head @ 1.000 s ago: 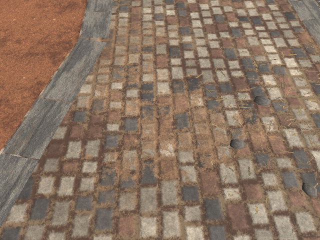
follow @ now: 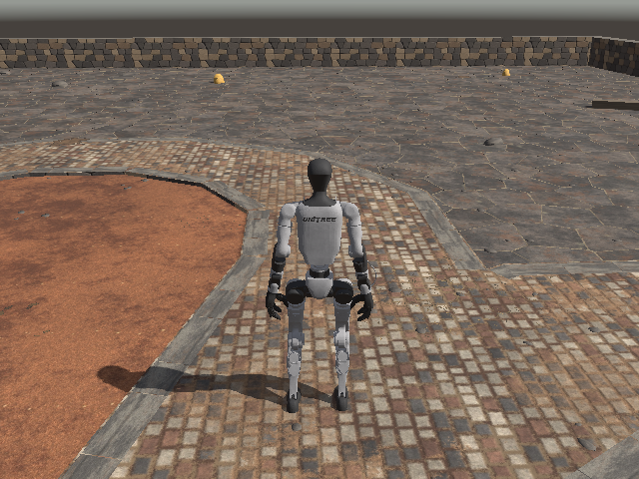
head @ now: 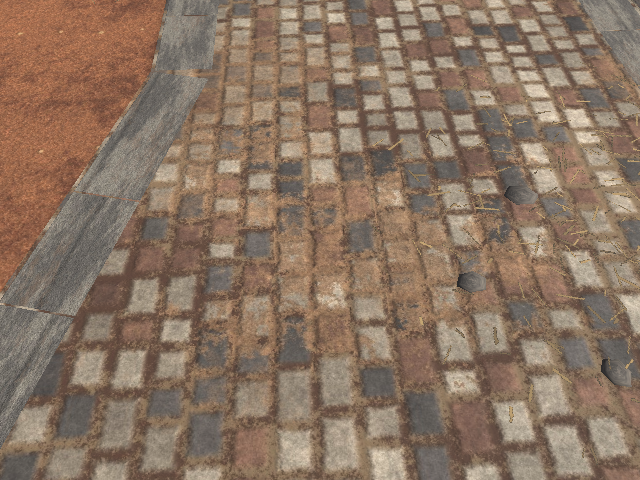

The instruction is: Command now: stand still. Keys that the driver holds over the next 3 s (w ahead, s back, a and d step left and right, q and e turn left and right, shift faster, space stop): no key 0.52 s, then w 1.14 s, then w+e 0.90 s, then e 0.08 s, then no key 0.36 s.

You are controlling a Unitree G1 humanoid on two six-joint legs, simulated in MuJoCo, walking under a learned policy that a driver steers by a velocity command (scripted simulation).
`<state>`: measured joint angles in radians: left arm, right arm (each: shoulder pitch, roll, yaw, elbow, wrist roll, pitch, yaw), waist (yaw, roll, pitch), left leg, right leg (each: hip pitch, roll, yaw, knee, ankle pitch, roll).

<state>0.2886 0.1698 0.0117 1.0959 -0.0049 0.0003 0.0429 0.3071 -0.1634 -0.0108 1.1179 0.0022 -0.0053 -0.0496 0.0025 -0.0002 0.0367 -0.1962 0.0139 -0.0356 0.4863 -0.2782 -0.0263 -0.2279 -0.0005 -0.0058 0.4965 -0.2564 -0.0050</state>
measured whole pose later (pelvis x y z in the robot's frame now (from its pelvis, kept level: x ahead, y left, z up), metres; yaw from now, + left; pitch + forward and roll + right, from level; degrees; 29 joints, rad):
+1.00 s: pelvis +0.12 +0.04 +0.01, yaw +1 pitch +2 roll -1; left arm 0.18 0.25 0.06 0.97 -0.03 -0.10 -0.01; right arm 0.55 -0.15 -0.01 1.09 0.00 -0.09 0.00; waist -0.06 -0.03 -0.03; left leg 0.01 -0.03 0.03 0.25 -0.29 0.05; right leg -0.64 -0.08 -0.02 1.03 -0.16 -0.06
